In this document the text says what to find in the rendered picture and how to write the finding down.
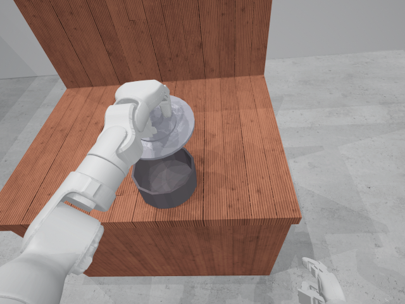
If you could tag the right robot hand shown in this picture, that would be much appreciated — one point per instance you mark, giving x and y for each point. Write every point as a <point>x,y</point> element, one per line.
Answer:
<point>328,287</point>

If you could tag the robot left upper arm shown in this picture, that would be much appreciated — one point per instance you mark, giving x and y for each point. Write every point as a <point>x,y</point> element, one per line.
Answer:
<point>64,244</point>

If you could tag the knob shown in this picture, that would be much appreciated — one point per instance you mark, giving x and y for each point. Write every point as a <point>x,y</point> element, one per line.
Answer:
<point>156,117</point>

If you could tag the table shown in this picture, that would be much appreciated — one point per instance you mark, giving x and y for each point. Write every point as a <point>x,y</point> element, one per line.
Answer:
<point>209,53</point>

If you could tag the left robot hand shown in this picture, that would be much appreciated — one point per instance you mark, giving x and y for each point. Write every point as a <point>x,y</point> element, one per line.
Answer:
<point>153,93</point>

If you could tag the pot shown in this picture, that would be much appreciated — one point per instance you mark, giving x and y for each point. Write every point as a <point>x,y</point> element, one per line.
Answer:
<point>166,182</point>

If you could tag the lid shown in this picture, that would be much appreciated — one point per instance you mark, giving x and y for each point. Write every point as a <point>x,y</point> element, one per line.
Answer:
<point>172,134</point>

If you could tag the left robot forearm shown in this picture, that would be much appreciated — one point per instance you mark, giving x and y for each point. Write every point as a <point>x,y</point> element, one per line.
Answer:
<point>94,183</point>

